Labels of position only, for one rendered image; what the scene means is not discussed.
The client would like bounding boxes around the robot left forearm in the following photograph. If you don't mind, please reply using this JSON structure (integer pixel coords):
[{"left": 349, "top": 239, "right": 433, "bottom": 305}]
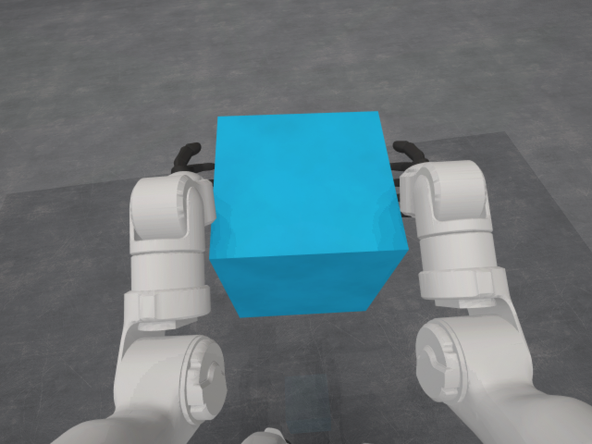
[{"left": 114, "top": 171, "right": 216, "bottom": 406}]

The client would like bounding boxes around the carton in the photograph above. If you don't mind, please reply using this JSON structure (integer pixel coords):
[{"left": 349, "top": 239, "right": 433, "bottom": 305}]
[{"left": 209, "top": 111, "right": 409, "bottom": 318}]

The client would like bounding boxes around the robot right forearm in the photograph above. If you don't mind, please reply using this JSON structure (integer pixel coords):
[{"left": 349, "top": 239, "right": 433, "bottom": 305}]
[{"left": 400, "top": 160, "right": 533, "bottom": 379}]

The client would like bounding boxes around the left robot upper arm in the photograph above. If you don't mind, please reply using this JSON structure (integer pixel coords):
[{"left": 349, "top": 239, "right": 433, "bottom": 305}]
[{"left": 50, "top": 335, "right": 227, "bottom": 444}]

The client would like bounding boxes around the right robot upper arm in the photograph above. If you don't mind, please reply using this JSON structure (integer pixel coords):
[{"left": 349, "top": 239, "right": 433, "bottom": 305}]
[{"left": 415, "top": 314, "right": 592, "bottom": 444}]

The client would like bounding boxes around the robot left hand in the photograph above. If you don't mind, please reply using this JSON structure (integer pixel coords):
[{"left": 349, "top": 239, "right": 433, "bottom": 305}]
[{"left": 171, "top": 142, "right": 215, "bottom": 187}]

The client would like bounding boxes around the robot right hand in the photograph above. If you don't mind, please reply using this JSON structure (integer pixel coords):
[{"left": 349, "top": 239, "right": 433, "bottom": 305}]
[{"left": 389, "top": 141, "right": 429, "bottom": 217}]

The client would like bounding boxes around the robot left shin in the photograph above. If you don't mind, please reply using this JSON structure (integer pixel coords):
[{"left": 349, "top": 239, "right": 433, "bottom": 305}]
[{"left": 264, "top": 427, "right": 287, "bottom": 443}]

